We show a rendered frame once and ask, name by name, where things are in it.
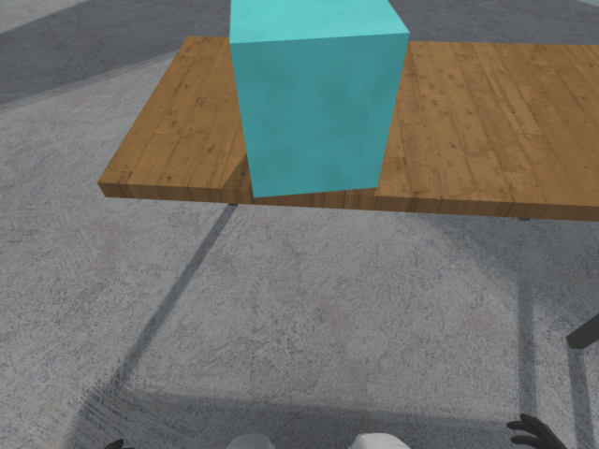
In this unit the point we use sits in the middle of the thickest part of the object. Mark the right robot hand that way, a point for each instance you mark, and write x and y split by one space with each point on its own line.
546 438

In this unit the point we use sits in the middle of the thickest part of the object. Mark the table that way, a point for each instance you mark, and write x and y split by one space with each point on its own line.
484 129

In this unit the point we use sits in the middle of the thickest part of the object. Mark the carton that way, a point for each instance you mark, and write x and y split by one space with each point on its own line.
317 82

